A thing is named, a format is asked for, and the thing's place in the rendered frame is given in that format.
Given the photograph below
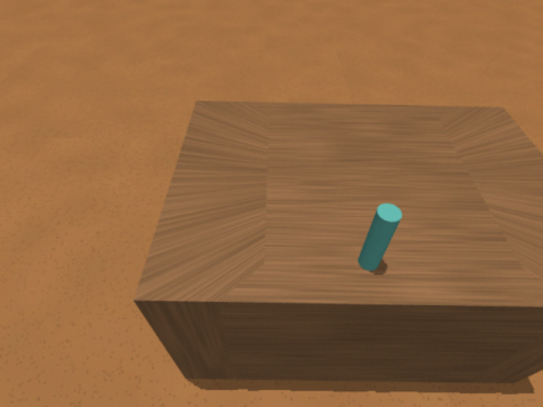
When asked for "can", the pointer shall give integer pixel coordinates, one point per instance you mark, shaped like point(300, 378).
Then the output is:
point(382, 229)

